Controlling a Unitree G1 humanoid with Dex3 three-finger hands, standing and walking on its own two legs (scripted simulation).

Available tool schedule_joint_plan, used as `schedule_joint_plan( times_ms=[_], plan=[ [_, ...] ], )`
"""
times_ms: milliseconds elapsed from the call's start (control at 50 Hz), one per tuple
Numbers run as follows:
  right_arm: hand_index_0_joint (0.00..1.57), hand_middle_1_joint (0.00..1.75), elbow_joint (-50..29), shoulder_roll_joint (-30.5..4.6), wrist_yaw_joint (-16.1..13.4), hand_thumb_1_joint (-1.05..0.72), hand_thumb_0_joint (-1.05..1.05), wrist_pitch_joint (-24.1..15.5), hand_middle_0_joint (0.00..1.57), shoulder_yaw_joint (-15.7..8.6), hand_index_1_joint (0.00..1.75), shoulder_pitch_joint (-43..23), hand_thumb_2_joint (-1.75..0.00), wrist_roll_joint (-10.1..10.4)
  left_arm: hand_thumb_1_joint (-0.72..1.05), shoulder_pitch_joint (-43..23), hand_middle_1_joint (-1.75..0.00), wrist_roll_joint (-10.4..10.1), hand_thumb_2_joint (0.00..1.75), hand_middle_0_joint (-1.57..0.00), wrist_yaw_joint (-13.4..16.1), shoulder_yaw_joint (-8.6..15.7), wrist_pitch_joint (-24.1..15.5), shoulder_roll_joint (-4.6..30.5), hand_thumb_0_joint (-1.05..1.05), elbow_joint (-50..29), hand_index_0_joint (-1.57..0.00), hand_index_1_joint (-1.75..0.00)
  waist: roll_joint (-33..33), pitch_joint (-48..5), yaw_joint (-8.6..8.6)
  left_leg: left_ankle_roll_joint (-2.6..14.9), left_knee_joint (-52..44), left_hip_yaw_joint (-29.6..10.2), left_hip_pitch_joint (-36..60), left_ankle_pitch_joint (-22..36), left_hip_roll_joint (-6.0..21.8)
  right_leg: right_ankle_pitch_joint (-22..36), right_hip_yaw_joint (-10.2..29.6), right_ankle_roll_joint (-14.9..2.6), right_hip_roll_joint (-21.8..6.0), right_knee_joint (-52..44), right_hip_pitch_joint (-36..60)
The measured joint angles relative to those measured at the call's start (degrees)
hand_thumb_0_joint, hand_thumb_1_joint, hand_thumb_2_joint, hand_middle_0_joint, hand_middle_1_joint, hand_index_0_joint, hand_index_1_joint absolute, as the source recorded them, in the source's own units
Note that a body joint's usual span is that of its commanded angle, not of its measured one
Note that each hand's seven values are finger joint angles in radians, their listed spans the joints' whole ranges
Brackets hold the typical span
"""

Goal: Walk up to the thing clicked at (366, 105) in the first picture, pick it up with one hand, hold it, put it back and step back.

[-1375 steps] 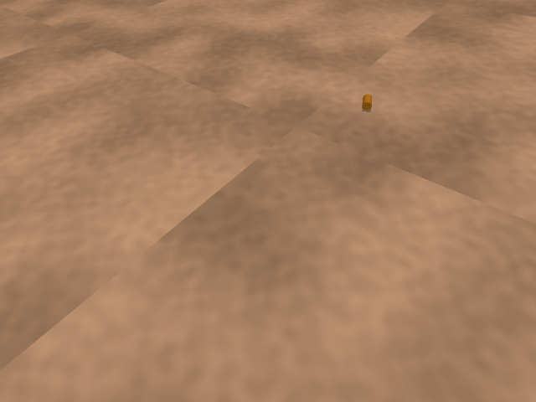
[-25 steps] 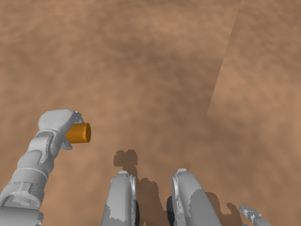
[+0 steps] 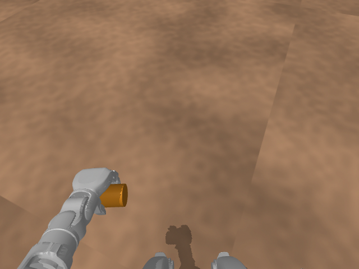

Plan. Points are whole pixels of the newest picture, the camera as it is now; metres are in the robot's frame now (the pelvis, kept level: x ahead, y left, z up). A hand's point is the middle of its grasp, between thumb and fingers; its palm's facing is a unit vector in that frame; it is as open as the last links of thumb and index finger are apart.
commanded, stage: lift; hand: left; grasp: from above
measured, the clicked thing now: (104, 195) +0.34 +0.23 -0.11
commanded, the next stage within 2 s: hold in 0.32 s
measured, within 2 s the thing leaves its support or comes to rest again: neither
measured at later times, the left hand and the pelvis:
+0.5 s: hand (97, 177) +0.35 +0.22 -0.02, palm faces -0.46 -0.05 -0.88, open 8.6 cm; pelvis +0.04 +0.00 +0.05, yaw +0 degrees
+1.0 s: hand (90, 173) +0.34 +0.23 +0.02, palm faces -0.48 -0.03 -0.88, open 8.6 cm; pelvis +0.05 +0.00 +0.07, yaw -1 degrees
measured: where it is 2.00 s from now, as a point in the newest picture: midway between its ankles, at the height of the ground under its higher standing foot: outside the picture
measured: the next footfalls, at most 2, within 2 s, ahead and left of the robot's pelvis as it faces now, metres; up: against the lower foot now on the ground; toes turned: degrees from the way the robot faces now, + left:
none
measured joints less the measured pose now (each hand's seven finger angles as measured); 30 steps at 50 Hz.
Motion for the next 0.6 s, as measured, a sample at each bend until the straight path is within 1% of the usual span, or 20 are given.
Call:
schedule_joint_plan(
  times_ms=[60, 140, 360, 600],
  plan=[
    [0.20, 0.30, 0.16, 0.06, 0.00, -0.90, 0.01, 0.22, 0.20, -0.16, 0.30, 0.04, -0.91, 0.06, 0.18, 0.34, -0.30, -0.18, 0.31, -0.86, 0.61, -0.28, 0.91, -0.80, -0.01, -0.25, -0.88, -0.31, -0.11, 0.62, 0.24, -0.07, -3.27, 0.32, 3.26, 0.88, -0.04, 0.84, 0.46, -0.06, -0.01, -2.99, 3.03],
    [0.20, 0.30, 0.36, 0.20, -0.12, -0.90, 0.01, 0.51, 0.20, -0.43, 0.30, 0.05, -0.90, 0.01, 0.18, 0.42, -0.30, -0.20, 0.30, -0.86, 0.65, -0.78, 2.23, -1.50, -0.01, -0.40, -0.88, -0.31, -0.24, 1.21, 0.53, -0.21, -6.96, 0.55, 6.89, 1.87, -0.12, 1.74, 0.84, -0.17, -0.06, -6.37, 6.45],
    [0.20, 0.30, 0.16, 0.05, -0.64, -0.90, 0.01, 1.53, 0.20, -0.94, 0.30, -0.37, -0.90, 0.35, 0.20, 1.81, -0.26, -2.01, 0.27, -0.87, -1.45, -1.62, 3.55, -1.91, -0.01, -2.75, -0.89, -0.27, -0.21, 2.71, 1.00, -0.40, -15.93, 0.78, 16.06, 4.29, -0.38, 4.04, 1.45, -0.26, -0.25, -14.97, 15.39],
    [0.20, 0.30, -0.32, -0.36, -0.66, -0.89, 0.01, 2.50, 0.20, -1.22, 0.30, -1.07, -0.90, 0.82, 0.21, 3.13, -0.25, -1.23, 0.23, -0.87, -3.87, -2.57, 2.59, -1.50, 0.00, -4.80, -0.90, -0.25, -0.09, 2.81, 1.91, -0.23, -21.91, 1.21, 22.87, 5.51, -0.71, 5.23, 2.14, -0.10, -0.53, -20.67, 21.97]
  ],
)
